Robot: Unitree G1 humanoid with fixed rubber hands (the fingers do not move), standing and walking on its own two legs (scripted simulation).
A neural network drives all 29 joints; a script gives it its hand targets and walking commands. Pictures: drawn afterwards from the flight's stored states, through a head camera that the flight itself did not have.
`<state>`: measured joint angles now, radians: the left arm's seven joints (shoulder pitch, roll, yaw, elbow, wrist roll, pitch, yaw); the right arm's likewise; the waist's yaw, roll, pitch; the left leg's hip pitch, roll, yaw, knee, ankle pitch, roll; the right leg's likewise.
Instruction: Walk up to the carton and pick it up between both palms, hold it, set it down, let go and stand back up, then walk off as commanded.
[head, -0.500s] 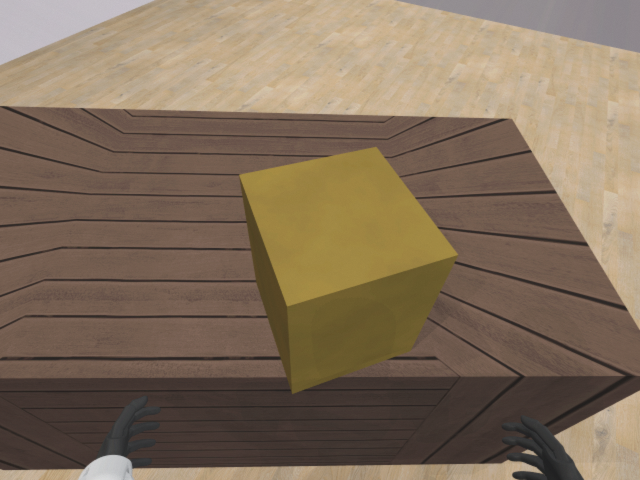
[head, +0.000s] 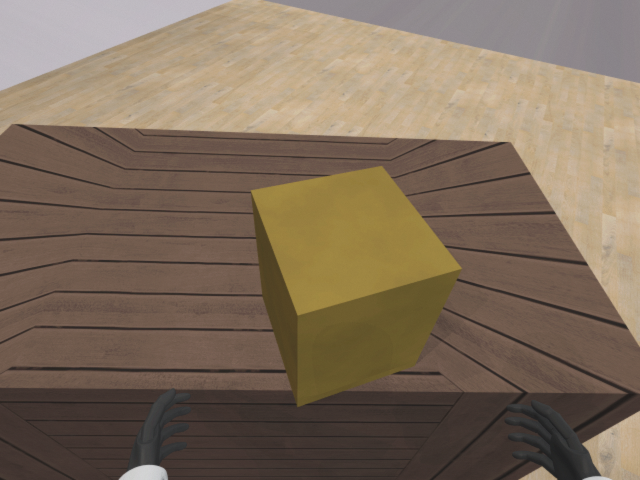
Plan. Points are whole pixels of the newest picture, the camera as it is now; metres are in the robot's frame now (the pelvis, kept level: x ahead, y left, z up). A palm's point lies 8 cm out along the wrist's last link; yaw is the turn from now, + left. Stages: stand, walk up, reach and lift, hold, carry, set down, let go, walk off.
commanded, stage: reach and lift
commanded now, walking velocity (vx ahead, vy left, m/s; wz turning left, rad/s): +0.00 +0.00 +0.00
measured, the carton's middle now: (339, 286) +0.38 +0.00 +0.01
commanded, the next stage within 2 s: none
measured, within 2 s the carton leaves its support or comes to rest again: neither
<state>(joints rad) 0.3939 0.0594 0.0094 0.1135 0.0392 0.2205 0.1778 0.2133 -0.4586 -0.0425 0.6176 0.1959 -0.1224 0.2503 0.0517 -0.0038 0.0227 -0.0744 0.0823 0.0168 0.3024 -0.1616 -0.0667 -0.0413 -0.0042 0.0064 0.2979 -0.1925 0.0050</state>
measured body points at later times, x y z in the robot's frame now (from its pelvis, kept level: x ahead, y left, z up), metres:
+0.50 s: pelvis -0.01 -0.02 +0.00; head -0.02 -0.01 +0.45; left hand +0.16 +0.17 +0.00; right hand +0.19 -0.28 -0.01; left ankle +0.00 +0.16 -0.75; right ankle -0.01 -0.13 -0.75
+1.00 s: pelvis -0.01 -0.02 +0.00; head -0.01 -0.01 +0.45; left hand +0.21 +0.16 +0.05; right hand +0.25 -0.26 +0.03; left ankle +0.00 +0.16 -0.75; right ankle -0.01 -0.13 -0.75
